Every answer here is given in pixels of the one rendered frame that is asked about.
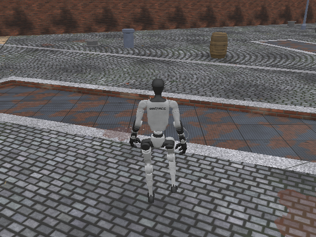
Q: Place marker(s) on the robot right hand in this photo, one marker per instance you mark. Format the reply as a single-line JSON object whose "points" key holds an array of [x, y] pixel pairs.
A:
{"points": [[183, 148]]}

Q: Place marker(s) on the right robot foot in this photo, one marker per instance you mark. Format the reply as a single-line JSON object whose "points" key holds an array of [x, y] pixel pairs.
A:
{"points": [[174, 189]]}

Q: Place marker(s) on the robot foot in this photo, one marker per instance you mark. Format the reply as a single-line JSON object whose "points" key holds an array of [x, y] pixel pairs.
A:
{"points": [[151, 198], [174, 189]]}

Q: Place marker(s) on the robot left hand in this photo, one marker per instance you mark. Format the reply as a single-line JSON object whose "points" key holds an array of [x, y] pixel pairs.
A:
{"points": [[136, 140]]}

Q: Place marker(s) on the left robot foot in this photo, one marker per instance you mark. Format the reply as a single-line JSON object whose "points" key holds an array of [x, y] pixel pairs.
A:
{"points": [[151, 198]]}

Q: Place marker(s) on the robot right upper arm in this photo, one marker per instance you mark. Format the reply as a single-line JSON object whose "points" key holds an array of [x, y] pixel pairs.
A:
{"points": [[175, 112]]}

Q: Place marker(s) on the left robot forearm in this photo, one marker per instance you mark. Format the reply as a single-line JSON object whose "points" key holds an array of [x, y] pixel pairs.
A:
{"points": [[134, 131]]}

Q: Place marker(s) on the robot left upper arm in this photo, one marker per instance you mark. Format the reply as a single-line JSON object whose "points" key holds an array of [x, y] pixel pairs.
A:
{"points": [[140, 111]]}

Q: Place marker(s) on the right robot forearm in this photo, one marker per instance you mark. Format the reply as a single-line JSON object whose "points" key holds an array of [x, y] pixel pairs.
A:
{"points": [[181, 134]]}

